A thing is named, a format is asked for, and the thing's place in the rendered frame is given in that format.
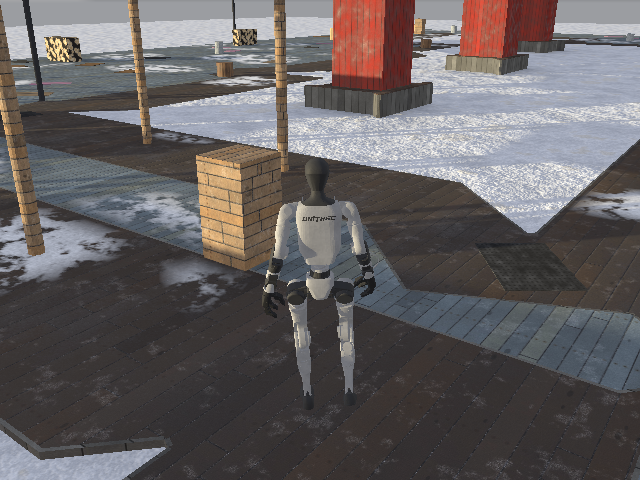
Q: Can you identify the robot left forearm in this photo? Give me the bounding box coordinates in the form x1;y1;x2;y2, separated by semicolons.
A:
263;244;283;293

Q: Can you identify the left robot upper arm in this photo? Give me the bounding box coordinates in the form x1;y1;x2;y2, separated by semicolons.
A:
273;202;298;260

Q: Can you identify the right robot upper arm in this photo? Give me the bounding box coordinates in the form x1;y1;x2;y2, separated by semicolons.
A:
339;201;367;255

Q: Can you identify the robot right forearm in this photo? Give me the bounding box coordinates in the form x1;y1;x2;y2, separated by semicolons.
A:
356;240;374;279

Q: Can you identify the right robot hand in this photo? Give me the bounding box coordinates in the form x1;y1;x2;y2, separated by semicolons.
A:
353;276;376;297

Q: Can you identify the robot left shin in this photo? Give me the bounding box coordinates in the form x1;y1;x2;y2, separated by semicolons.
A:
294;332;312;396

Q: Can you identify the left robot hand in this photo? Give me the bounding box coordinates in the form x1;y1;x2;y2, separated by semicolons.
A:
262;291;285;318

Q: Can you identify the robot right shin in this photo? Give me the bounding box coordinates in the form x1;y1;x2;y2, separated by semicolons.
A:
340;324;355;394

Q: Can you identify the robot shin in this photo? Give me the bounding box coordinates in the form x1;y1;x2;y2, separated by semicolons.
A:
340;324;355;394
294;332;312;396

